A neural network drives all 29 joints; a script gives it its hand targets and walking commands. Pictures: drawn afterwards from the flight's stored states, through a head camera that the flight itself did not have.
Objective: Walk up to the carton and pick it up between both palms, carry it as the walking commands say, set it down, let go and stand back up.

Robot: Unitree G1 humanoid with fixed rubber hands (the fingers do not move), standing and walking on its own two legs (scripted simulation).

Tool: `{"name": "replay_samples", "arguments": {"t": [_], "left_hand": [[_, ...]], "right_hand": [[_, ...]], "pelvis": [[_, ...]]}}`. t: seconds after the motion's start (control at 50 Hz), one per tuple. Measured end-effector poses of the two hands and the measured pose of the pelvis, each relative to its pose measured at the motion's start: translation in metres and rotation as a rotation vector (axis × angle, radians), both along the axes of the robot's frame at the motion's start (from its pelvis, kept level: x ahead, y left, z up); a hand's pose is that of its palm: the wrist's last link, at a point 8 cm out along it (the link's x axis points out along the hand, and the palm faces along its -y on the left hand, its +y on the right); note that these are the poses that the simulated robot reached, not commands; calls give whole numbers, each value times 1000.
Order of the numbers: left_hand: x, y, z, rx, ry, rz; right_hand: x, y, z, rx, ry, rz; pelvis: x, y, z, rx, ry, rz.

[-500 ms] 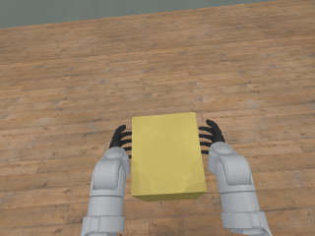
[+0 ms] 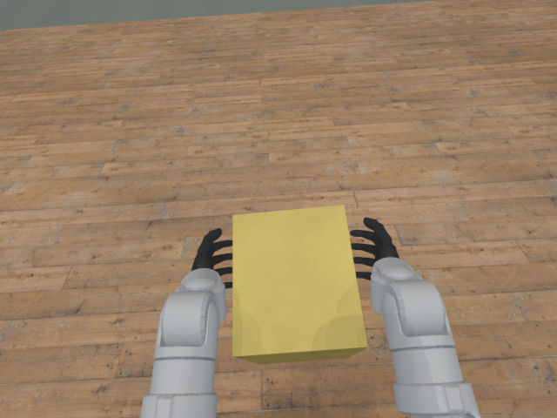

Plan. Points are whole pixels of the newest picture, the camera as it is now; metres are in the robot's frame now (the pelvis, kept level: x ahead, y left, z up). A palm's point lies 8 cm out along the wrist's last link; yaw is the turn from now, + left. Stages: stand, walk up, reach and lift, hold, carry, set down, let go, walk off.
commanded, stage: carry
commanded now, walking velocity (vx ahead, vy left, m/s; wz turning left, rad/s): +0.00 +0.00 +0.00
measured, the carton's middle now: (296, 293) +0.32 -0.01 -0.03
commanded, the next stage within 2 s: hold in 1.34 s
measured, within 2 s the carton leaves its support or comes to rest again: neither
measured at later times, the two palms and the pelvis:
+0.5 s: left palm (201, 270) +0.31 +0.13 +0.06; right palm (372, 261) +0.31 -0.12 +0.06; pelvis +0.02 +0.01 +0.00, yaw +0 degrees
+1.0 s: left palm (198, 261) +0.33 +0.14 +0.06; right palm (364, 254) +0.33 -0.11 +0.06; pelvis +0.04 +0.02 +0.00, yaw -1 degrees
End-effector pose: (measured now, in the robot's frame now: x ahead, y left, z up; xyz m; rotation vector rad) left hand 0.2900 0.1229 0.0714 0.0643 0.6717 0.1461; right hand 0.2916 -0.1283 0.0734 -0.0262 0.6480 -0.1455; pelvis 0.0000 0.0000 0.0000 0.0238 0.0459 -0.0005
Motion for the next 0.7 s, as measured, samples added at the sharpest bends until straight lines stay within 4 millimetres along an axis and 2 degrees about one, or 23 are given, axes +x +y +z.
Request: {"name": "replay_samples", "arguments": {"t": [0.7], "left_hand": [[33,15,-14,19,16,-25]], "right_hand": [[29,15,-16,-28,20,23]], "pelvis": [[28,15,-1,-10,-6,-7]]}}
